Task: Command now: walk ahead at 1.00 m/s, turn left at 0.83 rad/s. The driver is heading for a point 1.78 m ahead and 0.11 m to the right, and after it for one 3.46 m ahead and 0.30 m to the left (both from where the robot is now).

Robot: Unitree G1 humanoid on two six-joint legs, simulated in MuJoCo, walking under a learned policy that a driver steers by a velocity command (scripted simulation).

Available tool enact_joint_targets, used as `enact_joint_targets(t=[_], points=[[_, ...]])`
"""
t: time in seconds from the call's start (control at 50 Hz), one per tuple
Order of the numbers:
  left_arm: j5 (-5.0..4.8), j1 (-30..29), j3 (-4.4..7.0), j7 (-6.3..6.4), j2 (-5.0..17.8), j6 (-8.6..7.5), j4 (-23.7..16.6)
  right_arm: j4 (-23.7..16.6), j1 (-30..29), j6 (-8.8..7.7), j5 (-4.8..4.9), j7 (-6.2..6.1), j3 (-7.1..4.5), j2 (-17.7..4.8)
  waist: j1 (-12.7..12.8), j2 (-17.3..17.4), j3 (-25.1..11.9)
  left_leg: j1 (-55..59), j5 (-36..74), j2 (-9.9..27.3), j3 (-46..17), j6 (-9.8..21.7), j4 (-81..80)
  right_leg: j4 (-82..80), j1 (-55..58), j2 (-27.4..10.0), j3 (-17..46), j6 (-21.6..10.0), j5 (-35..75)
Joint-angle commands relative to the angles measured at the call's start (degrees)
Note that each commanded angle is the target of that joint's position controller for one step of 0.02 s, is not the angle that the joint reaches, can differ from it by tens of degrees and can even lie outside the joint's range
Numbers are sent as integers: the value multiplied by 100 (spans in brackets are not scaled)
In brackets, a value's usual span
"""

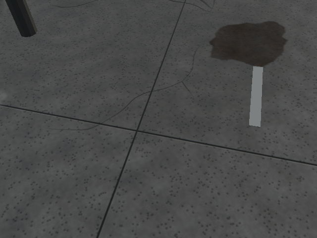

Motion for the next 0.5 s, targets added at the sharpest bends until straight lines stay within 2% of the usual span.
enact_joint_targets(t=[0.02, 0.04, 0.06, 0.08, 0.12, 0.16, 0.22, 0.26, 0.28, 0.3, 0.32, 0.34, 0.36, 0.38, 0.4, 0.42, 0.44, 0.46, 0.48, 0.5], points=[[73, -708, 48, -68, 729, -303, -1139, 143, 1175, 16, 5, -161, -310, -775, -31, -786, -400, 3190, -192, 2146, -4303, 1118, -2407, 380, -3782, -415, 809, -54, -81], [225, -712, 16, -75, 676, -176, -1146, 82, 1045, -65, 33, -197, -269, -740, 176, -812, -175, 2463, 374, 1872, -3838, 985, -2380, 100, -3404, -509, 793, 31, -173], [326, -622, -11, -103, 633, -15, -1151, 62, 954, -137, 76, -217, -208, -632, 368, -776, -31, 1817, 519, 1644, -3484, 895, -2462, -208, -3078, -621, 724, 135, -202], [356, -666, -35, -131, 596, 99, -1223, 29, 936, -208, 120, -202, -187, -641, 440, -653, 60, 1320, 575, 1449, -3233, 844, -2529, -621, -2868, -710, 626, 227, -299], [323, -1368, -101, -191, 555, 170, -1608, -53, 962, -306, 142, -177, -241, -880, 321, -417, 319, 547, 933, 1145, -2917, 789, -2825, -1760, -2567, -734, 307, 359, 212], [198, -2022, -177, -246, 462, 149, -1892, -81, 1098, -318, 141, -142, -279, -914, 61, -150, 409, 327, 1634, 882, -2667, 525, -2825, -2997, -2128, -599, 144, 355, 1444], [68, -2385, -191, -229, 513, 126, -2082, -63, 1479, -291, 203, -66, -366, -1050, -348, 176, 93, 1085, 2740, 939, -2735, 194, -2607, -4099, -1684, -253, 53, 188, 2505], [49, -2385, -155, -188, 660, 100, -2164, -99, 1474, -263, 189, -102, -399, -1106, -335, 272, -46, 1662, 3248, 1040, -2845, 10, -2205, -4712, -1383, -120, 174, 95, 2422], [51, -2131, -92, -146, 821, 84, -2109, -135, 1407, -263, 180, -130, -419, -1184, -203, 288, -262, 1903, 3884, 1050, -2903, -129, -1765, -4923, -950, 18, 221, 47, 2211], [31, -1583, 24, -80, 1100, 60, -1970, -168, 1327, -268, 140, -134, -448, -1334, 76, 281, -698, 2105, 4529, 1051, -2915, -270, -981, -4905, -298, 146, 260, -16, 1804], [3, -584, 142, -2, 1324, 28, -1749, -242, 1022, -285, 118, -114, -484, -1533, 725, 300, -1219, 1854, 4509, 949, -2856, -387, 212, -4939, 789, 50, 297, -73, 1483], [79, 744, 296, 114, 1643, 19, -1443, -347, 724, -351, 61, -98, -403, -1252, 1365, 192, -1870, 1105, 3692, 777, -2591, -447, 1739, -4579, 2175, -500, 619, -199, 653], [305, 1509, 389, 179, 1982, 3, -1229, -547, 859, -412, 85, -132, -134, -219, 1275, -1304, -2385, -271, -901, 291, -2018, -491, 3638, -4916, 3341, -2020, 2527, -464, -928], [268, 894, 477, 50, 2191, 21, -1185, -679, 1754, -402, 284, -110, -2, -198, 479, -2754, -2852, -1289, -1369, 132, -1689, -566, 4499, -6236, 3417, -2689, 5800, -1205, -1751], [213, 166, 391, -38, 1412, 55, -1348, -432, 1297, -300, 82, -152, -12, -540, 471, -1378, -1718, -1668, -798, 681, -1545, -541, 4571, -6371, 2551, -2251, 5147, -1253, -2357], [149, -3, 316, -90, 1040, 65, -1270, -526, 716, -272, -38, -72, -16, -615, 529, -497, -1059, -1635, -456, 819, -1434, -625, 4294, -6299, 1761, -1897, 4102, -1266, -1624], [175, 60, 290, -117, 933, 61, -1112, -674, 302, -270, -108, -15, 8, -550, 485, -118, -716, -1532, -465, 915, -1415, -673, 3988, -6310, 1184, -1620, 3463, -1217, -784], [138, 314, 245, -113, 849, 33, -871, -883, 11, -255, -200, 44, 48, -422, 396, -214, -482, -1498, -601, 1003, -1439, -708, 3709, -6326, 795, -1400, 3054, -1222, -149], [87, 476, 225, -133, 800, 9, -672, -1006, -55, -220, -252, 78, 112, -282, 237, -495, -346, -1531, -789, 1134, -1343, -768, 3460, -6383, 589, -1282, 2848, -1250, 244], [5, 604, 218, -148, 765, -19, -566, -1130, -181, -199, -291, 84, 156, -237, 168, -586, -269, -1643, -949, 1241, -1246, -840, 3179, -6456, 527, -1210, 2776, -1290, 588]])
